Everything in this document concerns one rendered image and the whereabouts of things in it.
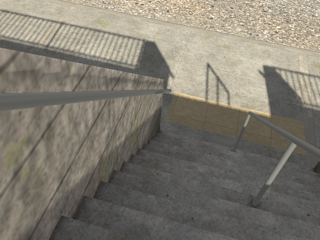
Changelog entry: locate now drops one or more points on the stairs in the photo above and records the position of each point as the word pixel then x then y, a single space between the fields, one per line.
pixel 181 188

